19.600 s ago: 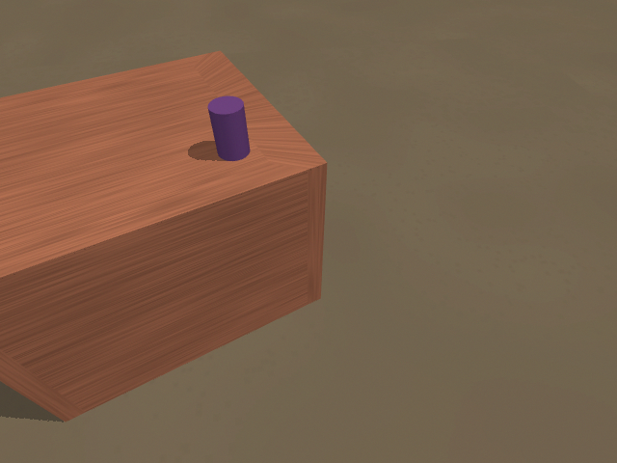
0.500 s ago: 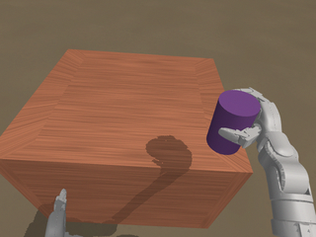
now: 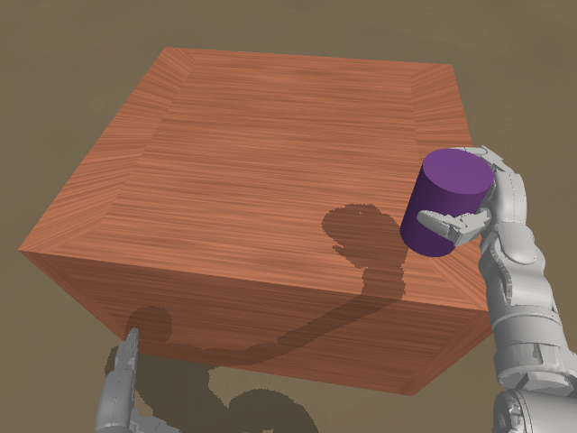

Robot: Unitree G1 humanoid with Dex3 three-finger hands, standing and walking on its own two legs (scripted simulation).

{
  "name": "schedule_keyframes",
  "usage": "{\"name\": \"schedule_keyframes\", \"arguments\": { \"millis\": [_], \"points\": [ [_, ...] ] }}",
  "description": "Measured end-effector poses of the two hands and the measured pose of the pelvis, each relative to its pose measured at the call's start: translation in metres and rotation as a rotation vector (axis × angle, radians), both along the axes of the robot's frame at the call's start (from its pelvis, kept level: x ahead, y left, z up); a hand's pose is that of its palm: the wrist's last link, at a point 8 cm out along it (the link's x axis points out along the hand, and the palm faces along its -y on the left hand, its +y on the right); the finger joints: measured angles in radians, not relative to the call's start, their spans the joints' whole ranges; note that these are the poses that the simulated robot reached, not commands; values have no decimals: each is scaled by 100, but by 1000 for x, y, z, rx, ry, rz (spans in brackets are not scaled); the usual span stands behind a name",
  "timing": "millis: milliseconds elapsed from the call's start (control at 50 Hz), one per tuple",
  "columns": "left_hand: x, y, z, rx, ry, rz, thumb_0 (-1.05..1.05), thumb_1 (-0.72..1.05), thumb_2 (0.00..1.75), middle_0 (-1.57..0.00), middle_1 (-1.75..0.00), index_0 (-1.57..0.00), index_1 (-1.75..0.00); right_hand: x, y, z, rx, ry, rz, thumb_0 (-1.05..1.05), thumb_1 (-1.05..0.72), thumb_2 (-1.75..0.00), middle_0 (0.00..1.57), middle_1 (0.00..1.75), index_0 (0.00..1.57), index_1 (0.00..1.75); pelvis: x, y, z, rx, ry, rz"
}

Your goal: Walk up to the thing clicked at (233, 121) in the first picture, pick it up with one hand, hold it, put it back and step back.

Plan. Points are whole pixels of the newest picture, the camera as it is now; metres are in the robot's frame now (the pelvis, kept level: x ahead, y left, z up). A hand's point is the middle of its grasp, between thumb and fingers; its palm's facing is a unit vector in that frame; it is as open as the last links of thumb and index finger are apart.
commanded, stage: crouch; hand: right
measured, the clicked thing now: (441, 205) +0.42 -0.17 +0.08
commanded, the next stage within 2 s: lower in 0.60 s
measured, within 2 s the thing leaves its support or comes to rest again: rests again in 1.28 s
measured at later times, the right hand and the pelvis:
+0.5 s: hand (432, 187) +0.48 -0.17 +0.06, palm faces +0.08 +1.00 -0.01, open 11.6 cm; pelvis +0.00 -0.01 -0.01, yaw +1 degrees
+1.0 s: hand (423, 195) +0.49 -0.17 +0.02, palm faces +0.06 +1.00 -0.01, open 11.6 cm; pelvis -0.01 -0.01 -0.03, yaw +1 degrees
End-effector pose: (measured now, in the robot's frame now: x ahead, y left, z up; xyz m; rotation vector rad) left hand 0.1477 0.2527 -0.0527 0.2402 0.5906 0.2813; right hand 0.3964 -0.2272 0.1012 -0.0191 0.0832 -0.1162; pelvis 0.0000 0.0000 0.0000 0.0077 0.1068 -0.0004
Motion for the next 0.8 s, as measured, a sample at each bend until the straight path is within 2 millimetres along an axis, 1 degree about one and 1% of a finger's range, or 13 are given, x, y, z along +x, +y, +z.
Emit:
{"name": "schedule_keyframes", "arguments": {
  "millis": [100, 200, 320, 380, 460, 520, 720, 800],
  "points": [
    [4, -6, -1, -9, 12, -8, -2, -52, 5, -5, -5, -6, -5, 16, -2, -2, 3, -4, 10, -1, 61, -108, 61, 99, 65, 100, 3, -3, -1, 4, 24, -3],
    [1, -3, -2, -3, 29, 5, -1, -52, 5, -6, -4, -6, -5, 33, 0, -11, 10, 21, 33, -1, 61, -108, 61, 99, 64, 100, 3, -6, -4, 6, 49, 0],
    [-4, -1, 8, 21, 12, -1, -1, -52, 5, -6, -5, -6, -5, 47, 6, -26, 32, 31, 57, -1, 60, -108, 61, 99, 64, 100, 0, -6, -7, 7, 77, 9],
    [-10, 2, 11, 39, 14, 5, -1, -52, 5, -6, -5, -6, -5, 51, 8, -32, 29, 32, 62, -1, 60, -108, 61, 99, 64, 99, 0, -7, -9, 10, 92, 14],
    [-20, 6, 2, 45, 58, 17, -1, -51, 4, -6, -5, -6, -5, 55, 6, -39, 27, 26, 44, -1, 60, -108, 61, 99, 65, 99, -3, -7, -12, 14, 112, 18],
    [-22, 7, -1, 48, 71, 17, -1, -51, 4, -6, -5, -6, -4, 57, 3, -41, 13, 14, 29, -1, 60, -108, 62, 98, 65, 99, -5, -8, -15, 15, 121, 20],
    [-8, 1, 5, 57, 22, -11, -1, -52, 5, -6, -5, -6, -4, 60, 3, -43, 12, 24, 41, -1, 60, -108, 62, 98, 65, 99, -4, -8, -19, 20, 140, 12],
    [-9, -1, 4, 57, 20, -15, -1, -52, 5, -6, -5, -6, -4, 63, 3, -47, 17, 19, 45, -1, 60, -108, 62, 98, 65, 99, -5, -8, -21, 21, 143, 8]
  ]
}}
